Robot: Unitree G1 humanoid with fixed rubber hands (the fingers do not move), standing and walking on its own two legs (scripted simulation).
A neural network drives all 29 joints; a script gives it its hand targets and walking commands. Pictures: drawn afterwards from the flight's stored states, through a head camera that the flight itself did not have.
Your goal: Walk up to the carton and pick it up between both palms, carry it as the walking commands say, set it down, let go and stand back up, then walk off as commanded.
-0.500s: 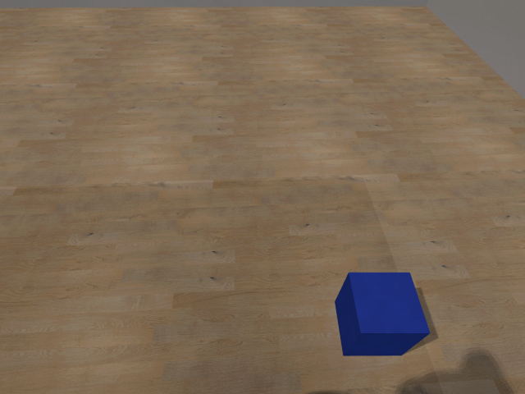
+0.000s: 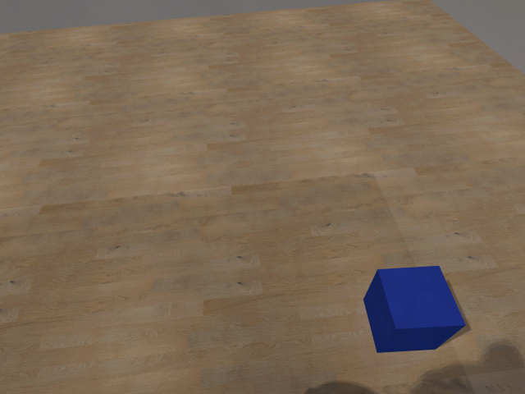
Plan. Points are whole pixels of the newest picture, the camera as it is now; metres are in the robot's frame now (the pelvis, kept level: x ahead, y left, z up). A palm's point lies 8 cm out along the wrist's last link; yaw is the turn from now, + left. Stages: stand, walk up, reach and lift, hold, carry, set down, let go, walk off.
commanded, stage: walk off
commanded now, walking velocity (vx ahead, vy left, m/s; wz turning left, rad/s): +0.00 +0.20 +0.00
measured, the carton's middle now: (407, 310) +0.52 -0.44 -0.65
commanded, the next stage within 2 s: stand in 0.72 s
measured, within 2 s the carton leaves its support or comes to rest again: neither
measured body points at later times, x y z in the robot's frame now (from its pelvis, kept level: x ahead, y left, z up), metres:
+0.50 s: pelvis -0.01 +0.14 -0.01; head +0.02 +0.14 +0.44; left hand +0.06 +0.40 -0.15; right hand +0.04 -0.11 -0.15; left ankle +0.01 +0.21 -0.74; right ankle -0.04 +0.01 -0.71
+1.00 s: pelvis +0.00 +0.26 +0.00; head +0.01 +0.29 +0.44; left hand +0.04 +0.52 -0.16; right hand +0.05 +0.01 -0.13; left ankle +0.00 +0.36 -0.74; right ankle -0.05 +0.07 -0.69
